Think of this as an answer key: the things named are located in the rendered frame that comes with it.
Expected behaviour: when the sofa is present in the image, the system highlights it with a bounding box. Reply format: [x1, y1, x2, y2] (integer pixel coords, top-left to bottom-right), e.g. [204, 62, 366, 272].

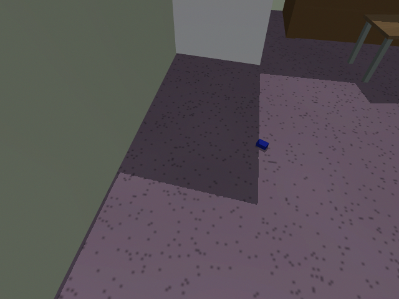
[282, 0, 399, 46]

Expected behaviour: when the coffee table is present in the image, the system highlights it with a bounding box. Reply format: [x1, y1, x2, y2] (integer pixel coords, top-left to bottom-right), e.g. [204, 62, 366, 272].
[347, 14, 399, 83]

